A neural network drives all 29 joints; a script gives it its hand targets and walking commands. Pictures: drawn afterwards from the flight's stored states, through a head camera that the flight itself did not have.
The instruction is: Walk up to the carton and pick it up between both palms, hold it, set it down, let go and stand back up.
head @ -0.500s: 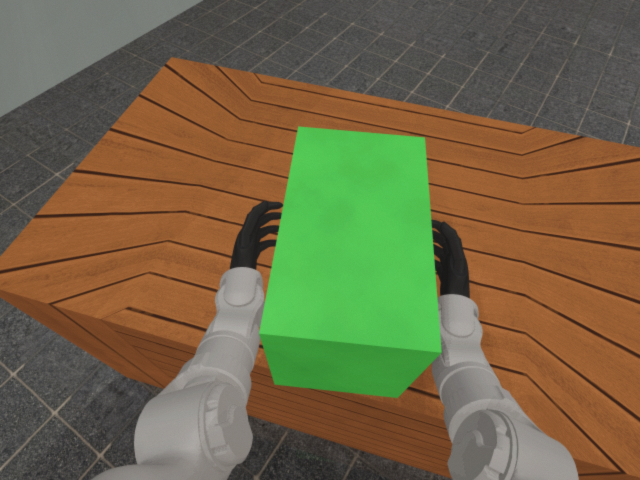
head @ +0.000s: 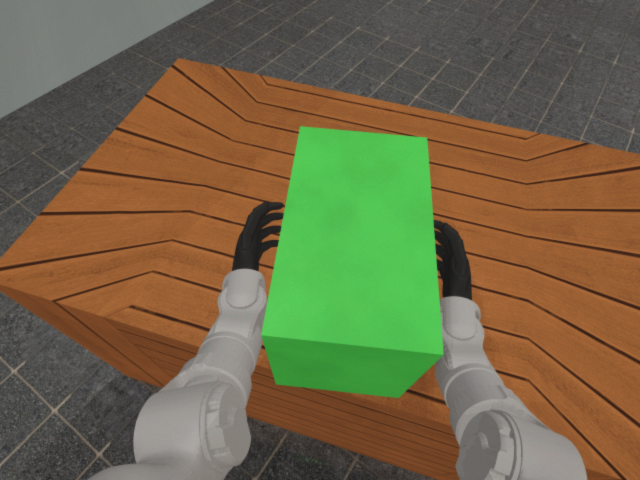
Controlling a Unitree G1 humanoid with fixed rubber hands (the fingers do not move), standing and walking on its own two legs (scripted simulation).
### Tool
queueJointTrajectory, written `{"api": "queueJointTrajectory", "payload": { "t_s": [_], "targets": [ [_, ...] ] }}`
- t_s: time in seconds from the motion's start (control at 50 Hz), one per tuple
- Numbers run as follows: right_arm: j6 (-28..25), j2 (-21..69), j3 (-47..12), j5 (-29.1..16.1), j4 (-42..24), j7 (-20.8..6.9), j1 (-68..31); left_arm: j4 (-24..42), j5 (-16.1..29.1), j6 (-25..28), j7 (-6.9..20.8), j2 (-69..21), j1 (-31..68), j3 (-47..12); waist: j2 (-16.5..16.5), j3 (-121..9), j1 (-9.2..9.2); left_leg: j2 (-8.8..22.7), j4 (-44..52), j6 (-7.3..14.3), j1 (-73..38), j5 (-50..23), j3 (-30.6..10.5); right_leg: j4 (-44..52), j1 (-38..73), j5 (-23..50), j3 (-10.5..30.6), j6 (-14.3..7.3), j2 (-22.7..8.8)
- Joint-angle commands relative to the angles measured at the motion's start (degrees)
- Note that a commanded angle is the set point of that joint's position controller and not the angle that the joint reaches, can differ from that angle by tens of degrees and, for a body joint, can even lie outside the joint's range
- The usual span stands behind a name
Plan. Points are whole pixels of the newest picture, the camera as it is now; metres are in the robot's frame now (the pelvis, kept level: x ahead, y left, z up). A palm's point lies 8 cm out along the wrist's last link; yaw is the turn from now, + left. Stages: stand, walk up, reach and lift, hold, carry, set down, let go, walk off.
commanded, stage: reach and lift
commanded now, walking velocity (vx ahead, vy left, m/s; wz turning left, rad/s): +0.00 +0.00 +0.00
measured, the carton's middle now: (349, 263) +0.41 -0.02 -0.02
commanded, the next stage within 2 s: none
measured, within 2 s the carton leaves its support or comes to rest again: leaves its support in 0.10 s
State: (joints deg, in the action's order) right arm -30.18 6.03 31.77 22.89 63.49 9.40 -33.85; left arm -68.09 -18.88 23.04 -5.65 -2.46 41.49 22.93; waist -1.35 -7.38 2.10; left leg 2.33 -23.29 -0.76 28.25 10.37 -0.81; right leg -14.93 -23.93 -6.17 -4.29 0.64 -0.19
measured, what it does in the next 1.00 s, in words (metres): stands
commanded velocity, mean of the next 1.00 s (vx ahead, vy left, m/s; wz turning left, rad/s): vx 0.00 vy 0.00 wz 0.00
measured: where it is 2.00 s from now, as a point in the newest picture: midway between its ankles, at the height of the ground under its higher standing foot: outside the picture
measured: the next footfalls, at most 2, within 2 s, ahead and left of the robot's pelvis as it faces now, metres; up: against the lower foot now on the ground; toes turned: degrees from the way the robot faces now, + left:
none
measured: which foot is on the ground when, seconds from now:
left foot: down 0.00-1.00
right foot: down 0.00-1.00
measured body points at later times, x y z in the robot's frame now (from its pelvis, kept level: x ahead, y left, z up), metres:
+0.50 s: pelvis +0.00 +0.00 +0.00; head +0.04 +0.02 +0.45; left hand +0.41 +0.12 +0.04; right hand +0.38 -0.16 +0.05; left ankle -0.01 +0.12 -0.74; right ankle -0.01 -0.13 -0.74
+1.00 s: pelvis -0.01 +0.00 +0.00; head -0.03 +0.03 +0.45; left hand +0.39 +0.13 +0.13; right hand +0.37 -0.15 +0.13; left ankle -0.01 +0.12 -0.74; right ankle -0.01 -0.13 -0.74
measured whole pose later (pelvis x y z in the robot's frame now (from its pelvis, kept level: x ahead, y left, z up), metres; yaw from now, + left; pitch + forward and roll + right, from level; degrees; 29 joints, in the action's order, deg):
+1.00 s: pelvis -0.01 +0.00 +0.00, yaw +1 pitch +0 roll -2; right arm 5.3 -1.0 2.0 -7.3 35.8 13.2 -31.1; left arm -31.8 -9.2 -14.5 -7.0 -1.8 34.2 10.2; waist -1.7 -3.3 4.1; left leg 1.8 -23.7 -0.7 10.9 12.4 -2.0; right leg -15.9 -6.6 -8.8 -4.0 1.0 -0.3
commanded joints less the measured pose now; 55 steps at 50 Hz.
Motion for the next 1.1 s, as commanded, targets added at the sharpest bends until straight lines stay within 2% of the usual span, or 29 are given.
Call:
{"api": "queueJointTrajectory", "payload": {
  "t_s": [0.0, 0.04, 0.14, 0.16, 0.18, 0.28, 0.32, 0.36, 0.38, 0.44, 0.46, 0.5, 0.52, 0.56, 0.58, 0.62, 0.64, 0.68, 0.7, 0.74, 0.78, 0.8, 0.84, 0.86, 0.88, 0.92, 0.96, 1.04, 1.08],
  "targets": [
    [-6.4, 34.0, -22.1, 6.3, -2.2, -7.8, -36.1, 2.7, -2.6, 4.3, 7.0, -33.7, 32.5, -15.7, 3.2, -36.2, 0.65, -1.3, 0.4, -2.8, -9.1, -22.5, 3.6, -6.2, 24.6, 31.1, -1.1, -0.9, 1.1],
    [-6.3, 34.0, -23.2, 6.0, -3.0, -7.7, -37.7, 2.0, -2.0, 4.8, 7.1, -33.7, 33.4, -16.2, 3.5, -37.2, 0.11, -1.6, 0.9, -2.6, -7.7, -20.0, 3.9, -6.6, 25.5, 30.1, -0.7, -0.8, 0.9],
    [-5.2, 34.0, -26.0, 3.9, -2.4, -7.5, -36.9, 2.5, 0.8, 5.2, 7.3, -34.8, 34.9, -20.2, 4.2, -40.3, 1.57, -1.6, 0.0, -3.2, -9.7, -22.3, 3.1, -6.6, 23.7, 31.8, -0.5, -0.9, 1.1],
    [-5.2, 34.2, -27.0, 3.3, -3.0, -7.5, -37.0, 2.1, 0.8, 5.0, 7.2, -35.3, 33.7, -20.3, 4.2, -40.2, 1.22, -1.6, -0.5, -3.4, -11.0, -23.6, 2.8, -6.7, 23.2, 32.0, -0.8, -1.0, 1.5],
    [-4.9, 34.4, -27.1, 2.9, -3.2, -7.3, -37.3, 2.2, 1.5, 4.9, 7.2, -35.5, 34.3, -21.2, 4.5, -40.3, 1.85, -1.6, -0.8, -3.5, -11.4, -23.6, 2.6, -6.4, 22.9, 31.4, -0.6, -1.0, 1.6],
    [-2.5, 36.0, -31.8, -1.3, -6.2, -7.0, -40.0, 3.5, 4.4, 4.6, 7.1, -36.7, 37.1, -23.9, 5.0, -40.9, 1.06, -1.9, -1.1, -3.2, -11.4, -22.1, 1.8, -6.5, 21.8, 29.1, 0.3, -1.0, 1.7],
    [-1.0, 36.6, -32.7, -2.1, -5.9, -6.8, -40.0, 4.5, 5.4, 4.6, 7.1, -37.5, 39.3, -25.5, 5.7, -40.1, 2.41, -1.9, -1.2, -3.4, -12.0, -21.8, 1.5, -6.8, 22.2, 29.3, 0.4, -0.9, 1.7],
    [0.3, 37.1, -35.2, -3.9, -8.9, -6.7, -40.8, 5.5, 6.6, 4.4, 7.0, -37.7, 39.2, -26.3, 4.6, -40.9, 1.88, -2.2, -1.5, -3.1, -12.1, -21.5, 1.1, -7.3, 22.5, 29.3, 0.9, -0.5, 1.9],
    [0.9, 37.2, -36.2, -5.0, -9.9, -6.6, -41.4, 5.3, 7.1, 4.2, 7.0, -37.9, 39.1, -27.2, 5.3, -40.8, 1.56, -2.3, -1.8, -3.1, -12.0, -21.4, 0.9, -7.5, 22.5, 28.9, 1.0, -0.5, 1.9],
    [3.7, 37.3, -39.1, -8.1, -11.1, -6.3, -41.1, 5.4, 7.8, 2.8, 7.2, -38.8, 38.3, -27.9, 4.8, -36.6, 1.97, -2.3, -1.8, -3.1, -14.3, -22.0, 0.2, -6.8, 21.7, 27.4, 1.2, -0.4, 2.1],
    [4.7, 37.8, -40.9, -9.7, -12.4, -6.2, -41.6, 6.5, 8.2, 2.2, 7.3, -38.8, 37.9, -28.1, 4.6, -36.7, 1.26, -2.4, -1.7, -2.5, -14.1, -21.2, -0.2, -6.6, 22.3, 26.8, 2.0, -0.5, 1.9],
    [6.5, 38.9, -43.6, -12.2, -14.9, -5.9, -41.0, 9.5, 9.3, 1.0, 7.1, -40.3, 37.8, -30.1, 5.2, -36.8, 1.69, -2.5, -2.1, -2.8, -15.7, -23.1, -0.6, -6.9, 22.8, 28.0, 2.1, -0.2, 2.0],
    [7.9, 39.1, -45.1, -13.9, -16.7, -5.7, -41.6, 10.1, 9.4, -0.2, 7.1, -40.7, 37.2, -30.5, 5.1, -36.0, 1.34, -2.7, -2.0, -2.6, -16.1, -22.3, -1.0, -6.4, 22.3, 26.8, 2.5, -0.2, 2.0],
    [10.9, 39.6, -47.7, -16.5, -19.0, -5.2, -40.9, 13.8, 10.4, -2.6, 6.9, -41.5, 37.2, -32.5, 4.9, -33.1, 2.28, -2.7, -2.1, -2.4, -17.4, -23.1, -1.7, -6.1, 22.0, 26.4, 2.9, -0.1, 2.1],
    [12.9, 39.3, -48.9, -18.1, -20.2, -5.0, -39.8, 16.2, 10.6, -4.3, 6.9, -41.6, 35.8, -32.8, 4.2, -31.1, 2.19, -2.7, -1.9, -2.3, -18.6, -23.2, -1.9, -5.8, 21.9, 25.7, 3.0, 0.0, 2.4],
    [15.7, 39.7, -49.7, -19.9, -24.7, -4.7, -41.8, 19.3, 12.0, -7.0, 7.1, -42.6, 37.9, -34.6, 4.1, -30.4, 2.61, -2.9, -1.2, -2.0, -18.1, -19.9, -2.1, -4.8, 20.9, 21.3, 3.3, 0.0, 2.1],
    [17.1, 40.0, -50.8, -20.9, -26.9, -4.7, -41.0, 21.7, 12.4, -8.4, 7.1, -42.9, 36.6, -35.2, 3.4, -31.4, 2.51, -2.9, -1.2, -1.9, -19.2, -20.4, -2.3, -4.8, 21.6, 22.0, 3.4, 0.0, 2.2],
    [19.2, 40.3, -54.3, -24.1, -32.0, -4.2, -41.3, 29.0, 13.8, -11.2, 6.8, -44.0, 35.8, -38.6, 4.0, -34.2, 2.81, -3.0, -2.4, -2.6, -22.0, -25.2, -3.0, -5.4, 23.0, 26.4, 3.4, 0.1, 2.8],
    [20.5, 39.6, -55.1, -25.1, -34.4, -4.0, -41.4, 30.1, 13.4, -13.2, 6.8, -44.4, 34.7, -39.1, 4.2, -32.7, 2.75, -3.2, -2.8, -2.8, -23.0, -26.5, -3.1, -5.1, 23.0, 26.4, 3.4, 0.1, 3.0],
    [23.7, 37.9, -55.8, -27.1, -37.5, -3.3, -42.0, 33.7, 13.3, -18.3, 7.1, -44.0, 32.8, -39.6, 2.9, -28.5, 3.06, -3.3, -2.0, -2.6, -24.2, -24.8, -3.6, -3.8, 22.8, 23.8, 3.4, 0.3, 3.0],
    [26.8, 36.1, -55.3, -28.5, -39.0, -2.9, -41.5, 36.7, 12.1, -23.7, 7.7, -43.1, 30.2, -38.4, 2.4, -24.4, 2.48, -3.4, -0.7, -2.4, -25.0, -23.0, -3.1, -2.9, 23.9, 21.4, 3.0, 0.4, 3.1],
    [27.6, 36.1, -55.9, -29.6, -41.5, -2.8, -42.5, 41.3, 12.8, -25.5, 7.7, -43.4, 31.1, -39.6, 2.7, -26.7, 2.38, -3.4, -0.5, -2.6, -26.1, -23.8, -3.1, -3.1, 24.3, 21.5, 2.8, 0.6, 3.4],
    [28.9, 35.4, -56.6, -31.1, -45.6, -2.7, -44.2, 43.6, 13.5, -29.1, 7.9, -43.9, 30.3, -40.6, 2.3, -26.5, 2.10, -3.4, -0.7, -2.6, -26.8, -24.2, -2.9, -2.9, 25.1, 22.1, 2.7, 0.8, 3.5],
    [29.3, 35.7, -57.1, -31.5, -48.3, -2.6, -44.8, 47.1, 14.2, -30.3, 7.9, -44.5, 29.9, -42.7, 2.7, -27.9, 2.36, -3.4, -1.4, -3.0, -27.6, -26.0, -3.0, -3.2, 25.9, 24.2, 2.4, 1.0, 3.7],
    [30.1, 35.5, -57.4, -31.9, -48.9, -2.4, -44.5, 49.1, 14.2, -31.4, 7.8, -44.3, 30.7, -43.2, 3.4, -27.3, 2.76, -3.6, -1.3, -3.2, -28.4, -26.4, -3.0, -3.1, 25.9, 24.3, 2.6, 1.2, 3.8],
    [31.9, 33.8, -55.3, -31.2, -46.0, -2.5, -44.0, 46.9, 12.5, -34.4, 8.4, -42.5, 30.3, -41.0, 3.3, -21.6, 3.16, -3.7, 0.5, -2.7, -27.5, -20.3, -2.5, -2.0, 24.7, 18.9, 2.2, 1.3, 3.2],
    [32.6, 32.8, -53.5, -31.2, -45.0, -2.7, -42.9, 46.7, 11.3, -36.6, 9.3, -41.6, 28.5, -38.4, 2.6, -19.3, 2.82, -3.8, 1.8, -2.1, -26.9, -17.3, -1.9, -1.8, 26.0, 17.9, 2.1, 1.6, 2.9],
    [33.3, 31.5, -51.9, -30.9, -44.3, -2.8, -43.2, 47.9, 9.1, -39.9, 11.1, -39.8, 27.5, -36.5, 3.0, -16.3, 3.02, -4.1, 3.2, -1.9, -26.6, -14.8, -0.9, -1.9, 29.1, 18.6, 1.6, 2.2, 2.6],
    [32.9, 31.7, -52.3, -31.4, -47.8, -2.9, -45.6, 50.3, 10.2, -40.9, 11.2, -40.8, 27.7, -38.1, 3.0, -19.1, 3.20, -4.2, 2.4, -2.2, -27.5, -16.8, -1.1, -2.1, 30.0, 20.3, 1.5, 2.3, 2.9]
  ]
}}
